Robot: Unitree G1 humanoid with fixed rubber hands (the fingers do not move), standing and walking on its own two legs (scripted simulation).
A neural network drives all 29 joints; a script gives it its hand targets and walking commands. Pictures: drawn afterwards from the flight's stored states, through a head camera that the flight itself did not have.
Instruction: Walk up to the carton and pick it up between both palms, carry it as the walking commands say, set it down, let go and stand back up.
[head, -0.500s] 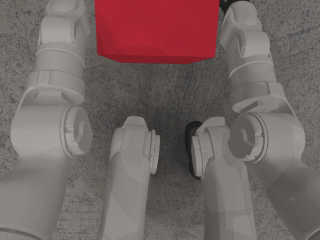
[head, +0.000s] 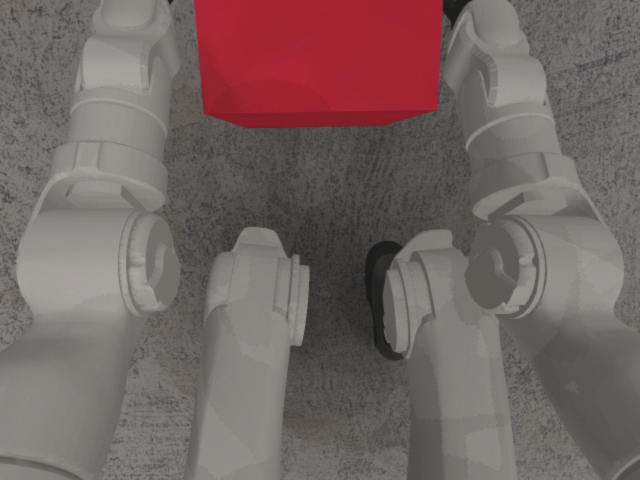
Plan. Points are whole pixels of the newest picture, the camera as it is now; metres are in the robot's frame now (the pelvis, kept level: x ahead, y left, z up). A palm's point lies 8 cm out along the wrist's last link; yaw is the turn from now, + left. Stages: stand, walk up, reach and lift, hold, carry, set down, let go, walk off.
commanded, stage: set down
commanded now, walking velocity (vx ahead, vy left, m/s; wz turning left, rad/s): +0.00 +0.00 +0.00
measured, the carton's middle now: (315, 21) +0.54 +0.03 -0.24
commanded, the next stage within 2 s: none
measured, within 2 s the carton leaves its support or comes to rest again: rests again in 0.10 s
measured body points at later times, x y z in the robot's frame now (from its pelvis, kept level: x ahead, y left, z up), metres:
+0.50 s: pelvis +0.00 +0.00 -0.01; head +0.36 +0.04 +0.25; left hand +0.55 +0.18 -0.18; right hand +0.55 -0.12 -0.18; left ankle +0.08 +0.10 -0.34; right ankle +0.11 -0.12 -0.34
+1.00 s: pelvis -0.01 -0.01 -0.01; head +0.36 +0.03 +0.24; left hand +0.55 +0.19 -0.19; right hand +0.55 -0.12 -0.18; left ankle +0.08 +0.10 -0.34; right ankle +0.11 -0.12 -0.34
